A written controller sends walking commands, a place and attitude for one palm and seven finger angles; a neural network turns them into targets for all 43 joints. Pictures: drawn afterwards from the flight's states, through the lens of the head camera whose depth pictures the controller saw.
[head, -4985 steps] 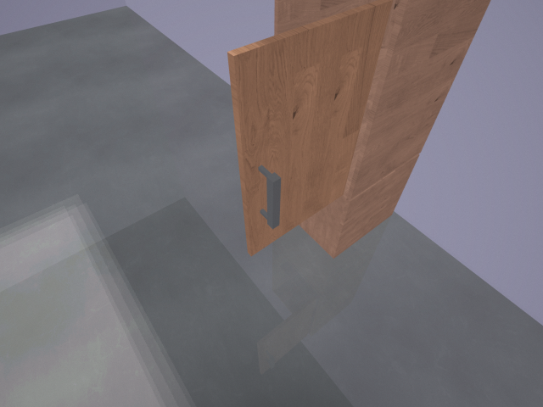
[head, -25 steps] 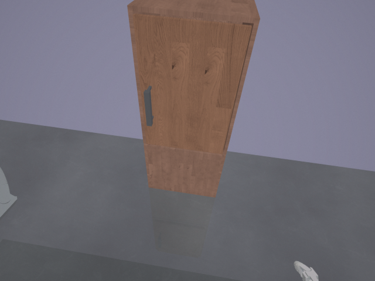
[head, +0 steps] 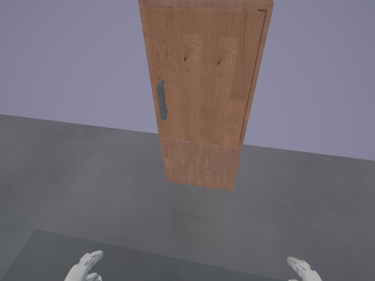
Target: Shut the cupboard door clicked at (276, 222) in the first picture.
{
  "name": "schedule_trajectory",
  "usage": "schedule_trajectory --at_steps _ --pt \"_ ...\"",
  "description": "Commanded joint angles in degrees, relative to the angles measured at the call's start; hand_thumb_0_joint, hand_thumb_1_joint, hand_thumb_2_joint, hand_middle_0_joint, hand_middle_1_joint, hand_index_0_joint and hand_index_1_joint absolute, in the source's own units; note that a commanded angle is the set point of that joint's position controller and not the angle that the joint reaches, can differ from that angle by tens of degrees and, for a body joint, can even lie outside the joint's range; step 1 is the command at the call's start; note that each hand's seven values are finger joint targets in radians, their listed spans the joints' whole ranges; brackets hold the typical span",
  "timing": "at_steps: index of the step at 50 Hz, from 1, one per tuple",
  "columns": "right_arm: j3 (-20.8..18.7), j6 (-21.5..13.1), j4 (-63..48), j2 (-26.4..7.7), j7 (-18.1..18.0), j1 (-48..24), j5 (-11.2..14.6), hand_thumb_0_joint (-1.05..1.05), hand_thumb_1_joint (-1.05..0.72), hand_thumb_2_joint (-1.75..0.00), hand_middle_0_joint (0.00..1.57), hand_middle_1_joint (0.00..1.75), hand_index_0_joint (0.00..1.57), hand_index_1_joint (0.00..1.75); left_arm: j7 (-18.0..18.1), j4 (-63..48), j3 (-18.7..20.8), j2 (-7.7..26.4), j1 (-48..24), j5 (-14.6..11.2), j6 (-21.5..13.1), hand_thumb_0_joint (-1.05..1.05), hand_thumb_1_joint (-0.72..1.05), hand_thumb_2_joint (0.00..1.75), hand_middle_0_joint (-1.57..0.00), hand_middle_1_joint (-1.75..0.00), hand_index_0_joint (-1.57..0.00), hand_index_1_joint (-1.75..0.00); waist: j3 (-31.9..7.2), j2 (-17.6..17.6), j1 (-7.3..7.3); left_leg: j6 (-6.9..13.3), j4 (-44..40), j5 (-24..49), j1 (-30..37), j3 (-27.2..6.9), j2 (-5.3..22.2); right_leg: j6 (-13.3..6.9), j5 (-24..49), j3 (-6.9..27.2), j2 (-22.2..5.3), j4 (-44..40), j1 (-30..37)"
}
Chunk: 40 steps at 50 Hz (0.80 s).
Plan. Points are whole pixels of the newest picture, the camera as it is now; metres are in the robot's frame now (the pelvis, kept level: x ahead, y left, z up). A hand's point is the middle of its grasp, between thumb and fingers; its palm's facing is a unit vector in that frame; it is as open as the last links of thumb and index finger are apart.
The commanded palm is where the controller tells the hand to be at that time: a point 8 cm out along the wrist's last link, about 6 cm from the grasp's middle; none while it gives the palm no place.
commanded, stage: let the arm hang, fingers relaxed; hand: left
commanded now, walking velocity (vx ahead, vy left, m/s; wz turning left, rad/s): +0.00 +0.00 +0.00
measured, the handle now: (163, 100) +0.82 +0.14 -0.08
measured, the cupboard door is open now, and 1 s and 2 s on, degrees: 0 0 0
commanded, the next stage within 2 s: look to check the result in 0.88 s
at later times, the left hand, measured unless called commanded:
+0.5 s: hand out of the picture -0.05 +0.21 -0.15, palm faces +0.01 -0.96 -0.29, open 7.3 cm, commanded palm none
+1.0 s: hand out of the picture +0.02 +0.15 -0.16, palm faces +0.01 -0.98 -0.18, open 7.3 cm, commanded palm none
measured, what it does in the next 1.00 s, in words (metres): stands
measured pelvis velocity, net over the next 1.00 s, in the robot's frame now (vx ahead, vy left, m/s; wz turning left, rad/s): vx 0.03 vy -0.02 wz -0.01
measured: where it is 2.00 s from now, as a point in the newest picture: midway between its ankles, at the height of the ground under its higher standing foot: outside the picture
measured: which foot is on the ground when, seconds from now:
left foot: down 0.00-1.00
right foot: down 0.00-1.00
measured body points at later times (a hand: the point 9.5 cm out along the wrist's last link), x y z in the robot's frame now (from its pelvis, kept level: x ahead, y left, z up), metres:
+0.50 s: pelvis +0.00 -0.01 +0.01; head +0.00 -0.02 +0.46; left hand -0.05 +0.26 -0.13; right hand +0.01 -0.25 -0.15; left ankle +0.09 +0.11 -0.72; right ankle -0.05 -0.14 -0.72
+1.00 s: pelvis +0.03 -0.02 +0.02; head +0.04 -0.01 +0.47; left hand +0.02 +0.20 -0.15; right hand +0.02 -0.24 -0.14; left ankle +0.09 +0.11 -0.72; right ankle -0.05 -0.14 -0.72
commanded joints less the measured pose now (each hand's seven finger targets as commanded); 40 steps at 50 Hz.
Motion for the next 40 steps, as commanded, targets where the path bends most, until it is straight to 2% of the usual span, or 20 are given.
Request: schedule_trajectory --at_steps 1,2,3,4,5,6,7,8,9,10,12,15,18,20,23,27,30,36,40 --pt "-1.7 1.3 -2.3 -5.2 0.1 1.5 -0.6 0.0 -0.9 -0.9 0.2 0.3 0.2 0.3 1.1 3.9 2.4 8.2 -0.2 -0.5 -2.3 0.0 0.9 0.9 -0.2 -0.3 -0.2 -0.3 3.2 -7.2 -0.31 -0.4 -3.6 4.1 12.6 -5.5 2.9 -5.0 5.0 5.8 -5.7 -13.1 -13.4" --pt "-1.7 1.4 -1.2 -5.1 0.0 2.1 -0.6 0.0 -0.9 -0.9 0.2 0.3 0.2 0.3 1.1 6.6 2.3 7.8 0.3 -0.6 -2.2 0.0 0.9 0.9 -0.2 -0.3 -0.2 -0.3 3.2 -2.2 -0.31 -0.3 -5.9 3.6 12.3 -6.3 3.6 -4.4 4.1 5.1 -4.5 -12.4 -12.0" --pt "-1.7 1.3 -0.1 -5.3 -0.2 2.4 -0.6 0.0 -0.9 -0.9 0.2 0.3 0.2 0.3 1.0 9.4 2.2 7.3 1.7 -0.7 -2.2 0.0 0.9 0.9 -0.2 -0.3 -0.2 -0.3 2.9 3.2 0.31 0.0 -8.4 2.0 11.3 -7.2 4.2 -3.9 4.2 4.4 -3.4 -11.5 -9.6" --pt "-1.7 1.4 1.0 -5.0 -0.4 2.6 -0.5 0.0 -0.9 -0.9 0.2 0.3 0.2 0.3 1.0 12.1 2.2 7.0 3.2 -0.8 -2.1 0.0 0.9 0.9 -0.2 -0.3 -0.2 -0.3 3.0 6.3 0.92 0.2 -10.3 -0.8 9.6 -7.8 4.4 -3.8 4.4 3.8 -2.8 -11.3 -7.0" --pt "-1.9 1.5 1.7 -5.3 -0.6 2.5 -0.3 0.0 -0.9 -0.9 0.2 0.3 0.2 0.3 1.0 14.4 2.2 7.1 4.5 -0.7 -2.1 0.0 0.9 0.9 -0.2 -0.3 -0.2 -0.3 3.3 7.1 1.47 0.0 -11.3 -2.4 9.2 -7.9 4.3 -3.9 4.8 3.7 -2.6 -12.0 -5.9" --pt "-2.2 1.7 2.4 -4.5 -0.9 3.3 -0.6 0.0 -0.9 -0.9 0.2 0.3 0.2 0.3 1.0 16.3 2.9 5.5 5.5 -0.6 -2.1 0.0 0.9 0.9 -0.2 -0.3 -0.2 -0.3 2.4 9.6 1.42 0.1 -12.6 -6.0 9.2 -8.1 4.5 -4.2 4.3 3.3 -2.3 -12.2 -4.7" --pt "-2.3 1.7 3.4 -4.4 -1.0 4.0 -0.5 0.0 -0.9 -0.9 0.2 0.3 0.2 0.3 0.9 18.3 2.7 5.5 6.1 -0.8 -2.0 0.0 0.9 0.9 -0.2 -0.3 -0.2 -0.3 1.8 11.6 1.55 0.1 -14.2 -8.9 9.2 -8.7 4.6 -4.2 4.4 2.7 -2.0 -11.9 -3.7" --pt "-2.3 1.7 4.5 -4.6 -1.1 4.8 -0.3 0.0 -0.9 -0.9 0.2 0.3 0.2 0.3 0.8 20.2 2.5 5.8 6.7 -0.9 -2.1 0.0 0.9 0.9 -0.2 -0.3 -0.2 -0.3 1.0 11.9 1.69 0.2 -15.2 -9.8 9.4 -9.1 4.8 -4.2 5.1 2.4 -1.8 -11.9 -2.3" --pt "-2.5 1.7 5.2 -4.7 -1.3 5.3 -0.3 0.0 -0.9 -0.9 0.2 0.3 0.2 0.3 0.8 21.6 2.4 5.4 7.3 -0.9 -2.2 0.0 0.9 0.9 -0.2 -0.3 -0.2 -0.3 0.4 11.3 1.81 0.3 -15.7 -10.9 9.9 -9.1 5.0 -4.4 5.3 2.2 -1.7 -12.4 -1.9" --pt "-2.8 1.8 5.6 -5.5 -1.5 5.9 0.0 0.0 -0.9 -0.9 0.2 0.3 0.2 0.3 0.7 22.8 2.4 5.7 7.3 -0.8 -2.3 0.0 0.9 0.9 -0.2 -0.3 -0.2 -0.3 0.9 7.5 1.73 0.3 -15.9 -11.0 10.8 -9.3 5.3 -4.4 5.0 2.0 -1.6 -13.2 -2.1" --pt "-3.1 1.6 7.4 -5.5 -1.7 7.1 0.1 0.0 -0.9 -0.9 0.2 0.3 0.2 0.3 0.7 25.4 2.2 5.2 7.2 -0.8 -2.5 0.0 0.9 0.9 -0.2 -0.3 -0.2 -0.3 0.6 4.3 1.39 0.4 -15.8 -10.3 12.1 -9.2 5.4 -4.5 5.3 2.3 -2.0 -14.4 -2.4" --pt "-3.6 1.6 9.1 -6.4 -1.8 8.3 0.4 0.0 -0.9 -0.9 0.2 0.3 0.2 0.3 0.8 27.9 2.2 5.8 6.9 -0.7 -2.9 0.0 0.9 0.9 -0.2 -0.3 -0.2 -0.3 2.2 -1.2 1.03 0.4 -15.1 -8.4 14.0 -8.6 5.2 -4.7 4.6 3.1 -2.7 -16.4 -4.0" --pt "-3.5 1.6 11.1 -5.3 -1.8 9.0 0.5 0.0 -0.9 -0.9 0.2 0.3 0.2 0.3 1.1 30.0 2.0 5.3 6.5 -0.9 -3.1 0.0 0.9 0.9 -0.2 -0.3 -0.2 -0.3 4.2 -5.6 0.63 0.4 -14.0 -5.2 15.3 -7.7 5.0 -4.7 4.2 3.5 -3.5 -18.0 -5.9" --pt "-3.5 1.8 12.0 -5.1 -1.7 8.9 0.6 0.0 -0.9 -0.9 0.2 0.3 0.2 0.3 1.4 30.7 1.9 5.5 6.3 -0.8 -3.3 0.0 0.9 0.9 -0.2 -0.3 -0.2 -0.3 6.3 -7.4 0.56 0.2 -13.0 -3.3 16.2 -6.6 4.7 -4.8 2.8 4.0 -4.0 -19.5 -8.0" --pt "-3.4 2.1 13.3 -3.7 -1.6 9.1 0.4 0.0 -0.9 -0.9 0.2 0.3 0.2 0.3 1.7 31.4 1.6 4.9 5.7 -0.9 -3.1 0.0 0.9 0.9 -0.2 -0.3 -0.2 -0.3 8.9 -8.0 0.21 -0.1 -12.7 -3.2 16.4 -5.9 4.5 -4.6 0.7 4.2 -4.4 -20.4 -10.3" --pt "-3.1 2.2 14.4 -2.3 -1.5 9.0 0.2 0.0 -0.9 -0.9 0.2 0.3 0.2 0.3 1.8 31.8 1.5 4.3 5.7 -0.8 -3.0 0.0 0.9 0.9 -0.2 -0.3 -0.2 -0.3 10.2 -5.6 0.32 -0.3 -13.4 -3.9 15.5 -5.6 4.2 -4.3 0.2 4.2 -4.2 -20.1 -10.4" --pt "-2.9 2.0 14.5 -1.9 -1.5 8.8 0.3 0.0 -0.9 -0.9 0.2 0.3 0.2 0.3 1.9 31.9 1.5 4.1 5.9 -0.8 -3.0 0.0 0.9 0.9 -0.2 -0.3 -0.2 -0.3 9.6 -5.5 0.75 -0.2 -13.9 -2.6 15.2 -5.5 4.4 -4.1 2.6 4.0 -4.0 -19.4 -8.8" --pt "-2.1 1.5 15.1 0.7 -1.6 8.6 0.1 0.0 -0.9 -0.9 0.2 0.3 0.2 0.3 2.1 32.2 1.3 1.9 5.7 -0.9 -3.1 0.0 0.9 0.9 -0.2 -0.3 -0.2 -0.3 7.6 -2.5 1.09 -0.3 -13.5 4.2 15.5 -4.9 4.5 -3.3 10.6 3.2 -4.2 -18.2 -4.8" --pt "-1.9 1.3 15.1 1.0 -1.9 8.9 0.2 0.0 -0.9 -0.9 0.2 0.3 0.2 0.3 2.2 32.0 1.4 1.4 5.7 -1.0 -3.3 0.0 0.9 0.9 -0.2 -0.3 -0.2 -0.3 6.0 -2.7 1.26 -0.3 -12.7 7.8 16.2 -4.7 4.6 -3.2 14.0 3.2 -4.0 -18.2 -2.8"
